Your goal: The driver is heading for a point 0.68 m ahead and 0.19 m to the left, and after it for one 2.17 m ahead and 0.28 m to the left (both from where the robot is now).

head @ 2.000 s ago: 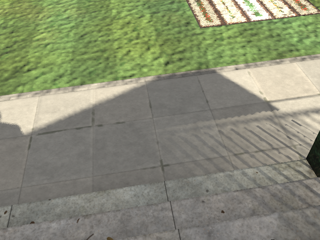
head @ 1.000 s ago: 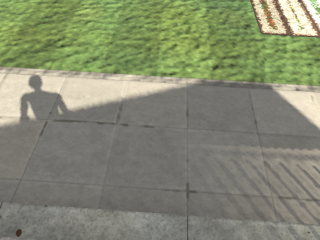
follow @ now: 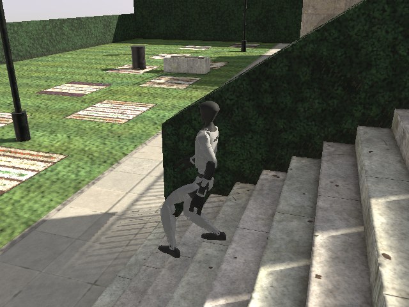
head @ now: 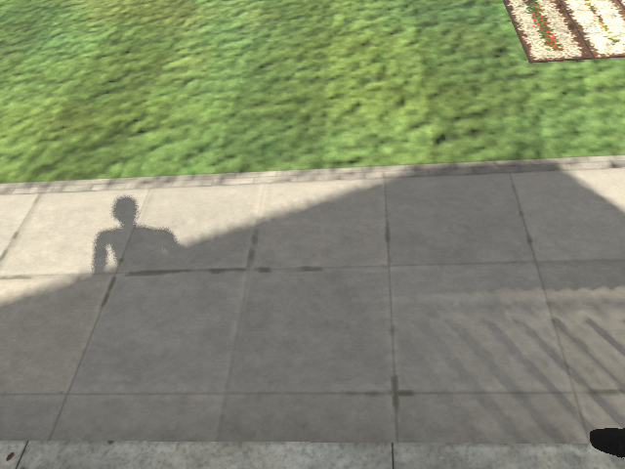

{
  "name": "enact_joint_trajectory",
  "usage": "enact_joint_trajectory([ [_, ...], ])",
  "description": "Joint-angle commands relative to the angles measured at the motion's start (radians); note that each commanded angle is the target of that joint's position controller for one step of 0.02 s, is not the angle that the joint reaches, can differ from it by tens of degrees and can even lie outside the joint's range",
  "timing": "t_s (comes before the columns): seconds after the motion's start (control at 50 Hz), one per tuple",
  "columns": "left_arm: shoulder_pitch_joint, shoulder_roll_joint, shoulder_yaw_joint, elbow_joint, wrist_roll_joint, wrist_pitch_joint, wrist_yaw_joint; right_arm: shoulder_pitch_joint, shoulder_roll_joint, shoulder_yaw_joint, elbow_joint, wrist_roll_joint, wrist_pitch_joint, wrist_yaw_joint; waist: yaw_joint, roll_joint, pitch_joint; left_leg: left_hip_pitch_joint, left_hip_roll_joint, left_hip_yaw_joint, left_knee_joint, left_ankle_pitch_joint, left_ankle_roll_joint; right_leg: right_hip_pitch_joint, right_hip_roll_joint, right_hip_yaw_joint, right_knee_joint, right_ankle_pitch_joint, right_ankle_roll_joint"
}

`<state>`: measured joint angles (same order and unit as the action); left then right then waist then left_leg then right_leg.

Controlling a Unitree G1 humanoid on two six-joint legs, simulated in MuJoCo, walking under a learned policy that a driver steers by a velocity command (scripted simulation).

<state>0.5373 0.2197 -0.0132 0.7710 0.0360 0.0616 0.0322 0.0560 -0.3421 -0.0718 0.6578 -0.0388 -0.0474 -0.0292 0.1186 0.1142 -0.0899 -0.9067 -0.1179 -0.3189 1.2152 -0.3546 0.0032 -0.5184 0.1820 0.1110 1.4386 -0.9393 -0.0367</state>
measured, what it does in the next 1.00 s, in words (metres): goes down, turning left: left foot 0.18 m lower, then right foot 0.19 m lower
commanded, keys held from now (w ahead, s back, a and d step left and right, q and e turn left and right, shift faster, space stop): w+q+shift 0.60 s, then w+shift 0.32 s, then e+shift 0.08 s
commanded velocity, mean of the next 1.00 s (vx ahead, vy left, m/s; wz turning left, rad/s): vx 0.90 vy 0.00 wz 0.47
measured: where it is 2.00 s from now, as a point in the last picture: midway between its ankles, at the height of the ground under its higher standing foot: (347, 453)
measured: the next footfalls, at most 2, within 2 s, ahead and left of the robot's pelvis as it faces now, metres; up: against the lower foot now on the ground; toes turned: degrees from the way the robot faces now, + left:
left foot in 0.40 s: +0.18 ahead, +0.09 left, -0.18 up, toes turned +14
right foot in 0.78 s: +0.49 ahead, -0.02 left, -0.37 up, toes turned +34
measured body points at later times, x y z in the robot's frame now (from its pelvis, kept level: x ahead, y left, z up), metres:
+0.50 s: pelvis +0.18 +0.02 -0.07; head +0.20 +0.04 +0.38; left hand +0.15 +0.30 -0.20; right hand +0.32 -0.21 -0.20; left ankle +0.14 +0.08 -0.78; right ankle +0.16 -0.13 -0.62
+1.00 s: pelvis +0.51 +0.09 -0.29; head +0.50 +0.08 +0.16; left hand +0.25 +0.19 -0.42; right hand +0.79 +0.04 -0.38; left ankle +0.57 +0.30 -0.89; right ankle +0.46 -0.05 -0.96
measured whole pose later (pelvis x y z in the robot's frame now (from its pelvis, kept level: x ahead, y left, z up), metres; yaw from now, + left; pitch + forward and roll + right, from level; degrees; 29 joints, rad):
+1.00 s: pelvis +0.51 +0.09 -0.29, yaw +33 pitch -2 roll -1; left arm 0.68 0.18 0.01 1.07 0.01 -0.08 0.00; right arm 0.06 -0.20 -0.02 0.80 -0.06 -0.02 0.01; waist 0.09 0.05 -0.02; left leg -0.87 0.00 -0.10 1.26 0.02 0.07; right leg -0.18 0.07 -0.01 0.92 -0.69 -0.04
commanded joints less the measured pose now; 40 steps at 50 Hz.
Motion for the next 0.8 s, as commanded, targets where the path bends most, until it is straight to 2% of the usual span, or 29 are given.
enact_joint_trajectory([
  [0.02, -0.427, 0.224, 0.07, -0.117, 0.035, -0.072, -0.031, 0.06, -0.072, -0.025, -0.006, 0.039, 0.017, 0.008, -0.269, -0.212, 0.051, 0.233, -0.082, 0.041, 0.204, 0.463, -0.053, -0.351, -0.208, 0.483, -0.732, -0.032, -0.106],
  [0.06, -0.426, 0.212, 0.067, -0.108, -0.01, -0.08, -0.044, 0.096, -0.056, -0.012, 0.019, 0.046, 0.058, 0.041, -0.277, -0.143, 0.037, 0.381, -0.062, 0.121, 0.214, 0.619, -0.072, -0.355, -0.257, 0.246, -0.665, 0.067, -0.092],
  [0.08, -0.369, 0.207, 0.066, -0.088, -0.01, -0.085, -0.041, 0.083, -0.033, -0.003, 0.021, 0.034, 0.068, 0.059, -0.245, -0.12, 0.068, 0.35, -0.062, 0.138, 0.183, 0.65, -0.049, -0.288, -0.27, 0.2, -0.657, 0.095, -0.092],
  [0.12, -0.25, 0.2, 0.069, -0.063, 0.01, -0.089, -0.035, 0.015, -0.017, 0.008, -0.006, 0.013, 0.083, 0.081, -0.17, -0.114, 0.127, 0.245, -0.052, 0.183, 0.008, 0.652, 0.018, -0.095, -0.257, 0.117, -0.665, 0.186, -0.072],
  [0.2, 0.014, 0.16, 0.068, 0.02, 0.066, -0.094, -0.019, -0.176, 0.043, 0.024, -0.056, 0.016, 0.071, 0.084, 0.056, -0.177, 0.157, 0.127, 0.02, 0.273, -0.478, 0.644, 0.038, 0.368, -0.268, 0.05, -0.613, 0.411, -0.121],
  [0.24, 0.03, 0.166, 0.074, 0.041, 0.066, -0.096, -0.004, -0.19, 0.074, 0.029, -0.056, 0.021, 0.058, 0.079, 0.092, -0.192, 0.164, 0.149, 0.083, 0.288, -0.679, 0.635, 0.056, 0.486, -0.3, 0.06, -0.575, 0.589, -0.134],
  [0.3, 0.038, 0.172, 0.075, 0.061, 0.043, -0.082, 0.013, -0.105, 0.077, 0.03, -0.001, 0.024, 0.055, 0.06, 0.076, -0.212, 0.197, 0.295, 0.107, 0.362, -0.732, 0.474, 0.097, 0.448, -0.334, 0.049, -0.481, 0.896, -0.125],
  [0.32, -0.008, 0.193, 0.081, 0.058, 0.041, -0.08, 0.017, -0.028, 0.065, 0.026, 0.028, 0.035, 0.056, 0.059, 0.025, -0.232, 0.192, 0.356, 0.141, 0.346, -0.759, 0.399, 0.119, 0.42, -0.363, 0.068, -0.415, 0.963, -0.131],
  [0.36, -0.05, 0.188, 0.08, 0.065, 0.024, -0.091, 0.015, 0.153, -0.005, -0.005, 0.112, 0.023, 0.066, 0.06, -0.07, -0.167, 0.154, 0.598, 0.103, 0.41, -0.767, 0.333, 0.153, 0.33, -0.353, -0.031, -0.178, 1.218, -0.117],
  [0.38, -0.1, 0.205, 0.086, 0.062, 0.013, -0.097, 0.006, 0.317, -0.031, -0.022, 0.173, 0.007, 0.076, 0.06, -0.164, -0.095, 0.12, 0.866, 0.062, 0.413, -0.786, 0.297, 0.181, 0.131, -0.308, -0.111, 0.059, 1.212, -0.089],
  [0.4, -0.293, 0.208, 0.099, 0.026, 0.006, -0.1, -0.001, 0.534, -0.046, -0.04, 0.229, 0.02, 0.079, 0.064, -0.352, 0.049, 0.119, 1.14, 0.116, 0.269, -0.78, 0.404, 0.278, -0.233, -0.194, -0.215, 0.559, 0.763, -0.035],
  [0.42, -0.363, 0.119, 0.071, -0.058, 0.038, -0.108, 0.003, 0.531, -0.108, -0.033, 0.229, 0.058, 0.068, 0.084, -0.295, 0.117, 0.125, 1.243, 0.193, 0.151, -0.484, 0.797, 0.284, -0.564, -0.157, -0.19, 0.655, 0.262, -0.012],
  [0.44, -0.342, 0.134, 0.062, -0.118, 0.042, -0.11, -0.002, 0.5, -0.123, -0.033, 0.201, 0.077, 0.054, 0.075, -0.252, 0.042, -0.006, 1.358, 0.265, -0.083, -0.477, 0.811, 0.411, -0.709, -0.166, -0.086, 0.545, 0.301, 0.037],
  [0.46, -0.354, 0.163, 0.063, -0.155, 0.023, -0.135, 0.001, 0.426, -0.149, -0.043, 0.169, 0.038, 0.04, 0.048, -0.208, -0.014, -0.09, 1.257, 0.417, -0.31, -0.624, 0.317, 0.46, -0.681, -0.239, 0.072, 0.148, 0.496, 0.044],
  [0.48, -0.416, 0.21, 0.078, -0.116, 0.018, -0.133, 0.004, 0.316, -0.079, -0.022, 0.147, 0.025, 0.03, 0.036, -0.166, -0.063, 0.056, 1.03, 0.432, -0.384, -0.673, 0.035, 0.459, -0.674, -0.283, 0.086, 0.006, 0.474, 0.07],
  [0.5, -0.457, 0.224, 0.084, -0.123, 0.022, -0.116, -0.007, 0.202, -0.022, 0.008, 0.105, 0.04, 0.022, 0.02, -0.107, -0.156, 0.153, 0.736, 0.353, -0.309, -0.736, -0.035, 0.423, -0.514, -0.278, 0.058, -0.258, 0.608, 0.113],
  [0.52, -0.402, 0.184, 0.075, -0.087, 0.045, -0.1, -0.015, 0.213, -0.048, 0.006, 0.111, 0.021, 0.01, 0.021, -0.101, -0.066, 0.137, 0.588, 0.324, -0.32, -0.722, 0.125, 0.432, -0.327, -0.264, 0.006, -0.294, 0.656, 0.11],
  [0.54, -0.285, 0.181, 0.078, -0.024, 0.05, -0.092, -0.017, 0.253, -0.07, -0.004, 0.128, -0.004, -0.003, 0.023, -0.082, -0.03, 0.096, 0.518, 0.302, -0.251, -0.674, 0.35, 0.407, -0.193, -0.245, -0.05, -0.209, 0.819, 0.093],
  [0.56, -0.345, 0.2, 0.093, -0.049, 0.033, -0.101, -0.022, 0.341, -0.031, -0.003, 0.174, 0.018, -0.017, 0.017, -0.105, -0.058, 0.099, 0.58, 0.228, -0.217, -0.566, 0.277, 0.371, -0.271, -0.269, 0.037, -0.357, 1.12, 0.08],
  [0.58, -0.402, 0.174, 0.083, -0.072, 0.02, -0.112, -0.035, 0.327, 0.007, 0.013, 0.167, 0.032, -0.027, 0.01, -0.104, -0.092, 0.098, 0.421, 0.115, -0.13, -0.553, 0.061, 0.32, -0.118, -0.233, -0.008, -0.553, 1.319, 0.073],
  [0.6, -0.404, 0.128, 0.072, -0.069, 0.031, -0.118, -0.047, 0.263, 0.025, 0.024, 0.151, 0.041, -0.026, 0.011, -0.095, -0.065, 0.083, 0.312, 0.069, -0.113, -0.523, -0.07, 0.285, 0.05, -0.208, -0.026, -0.604, 1.468, 0.063],
  [0.64, -0.351, 0.099, 0.061, -0.054, 0.009, -0.107, -0.065, 0.233, -0.009, 0.024, 0.133, 0.046, -0.012, 0.01, -0.079, -0.03, 0.078, 0.212, 0.034, -0.041, -0.449, -0.07, 0.238, 0.268, -0.162, -0.086, -0.649, 1.446, 0.051],
  [0.66, -0.332, 0.101, 0.067, -0.061, -0.012, -0.109, -0.065, 0.249, -0.016, 0.022, 0.132, 0.034, -0.006, 0.01, -0.082, -0.013, 0.089, 0.161, 0.034, -0.034, -0.405, -0.079, 0.225, 0.35, -0.138, -0.105, -0.623, 1.433, 0.049],
  [0.68, -0.271, 0.119, 0.075, -0.026, -0.007, -0.116, -0.063, 0.239, -0.03, 0.019, 0.132, 0.028, -0.004, 0.008, -0.063, 0.014, 0.089, 0.213, 0.053, -0.067, -0.315, -0.041, 0.22, 0.356, -0.144, -0.064, -0.566, 1.413, 0.035],
  [0.72, -0.065, 0.129, 0.087, 0.056, -0.028, -0.119, -0.049, 0.197, -0.03, 0.014, 0.135, 0.01, 0.015, -0.003, 0.019, 0.036, 0.12, 0.33, 0.043, -0.04, -0.085, 0.22, 0.217, 0.419, -0.163, -0.059, -0.659, 1.238, 0.023],
  [0.74, 0.052, 0.143, 0.097, 0.067, -0.038, -0.126, -0.041, 0.212, -0.043, 0.008, 0.146, -0.004, 0.025, -0.009, 0.093, -0.019, 0.137, 0.383, 0.018, 0.038, 0.112, 0.416, 0.219, 0.493, -0.179, -0.104, -0.913, 1.118, 0.027],
  [0.76, 0.21, 0.153, 0.116, 0.132, -0.032, -0.131, -0.026, 0.164, -0.019, 0.002, 0.145, -0.002, 0.026, -0.007, 0.171, -0.13, 0.139, 0.273, -0.027, 0.078, 0.482, 0.488, 0.206, 0.663, -0.195, -0.125, -1.012, 1.161, -0.002],
  [0.78, 0.22, 0.133, 0.107, 0.133, -0.054, -0.132, -0.037, 0.078, 0.09, 0.017, 0.122, 0.002, 0.02, -0.011, 0.199, -0.259, 0.234, 0.046, -0.175, 0.122, 1.002, -0.223, 0.188, 0.651, -0.347, 0.074, -1.046, 1.265, -0.094],
  [0.8, 0.144, 0.122, 0.064, 0.124, -0.028, -0.142, -0.057, 0.149, 0.183, 0.052, 0.033, 0.038, 0.004, -0.014, -0.018, -0.397, 0.227, -0.275, -0.129, 0.164, 1.097, -0.377, 0.193, 0.748, -0.404, 0.111, -0.613, 1.814, 0.016],
])
Keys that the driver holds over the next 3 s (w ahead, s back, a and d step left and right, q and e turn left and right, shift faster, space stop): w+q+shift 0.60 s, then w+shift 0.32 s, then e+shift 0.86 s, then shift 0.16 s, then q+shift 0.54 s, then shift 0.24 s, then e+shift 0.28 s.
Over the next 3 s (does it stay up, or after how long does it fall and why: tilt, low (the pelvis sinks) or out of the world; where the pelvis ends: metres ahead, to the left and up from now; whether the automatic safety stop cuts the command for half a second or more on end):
stays up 1.05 0.29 -0.61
